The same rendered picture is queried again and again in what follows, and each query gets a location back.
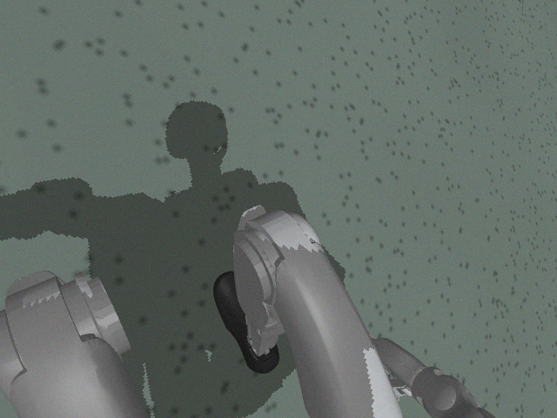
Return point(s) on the right robot foot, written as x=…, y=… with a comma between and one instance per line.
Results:
x=226, y=299

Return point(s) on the right robot hand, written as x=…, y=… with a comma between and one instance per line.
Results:
x=402, y=365

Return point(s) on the right robot arm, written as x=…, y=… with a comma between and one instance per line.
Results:
x=443, y=396

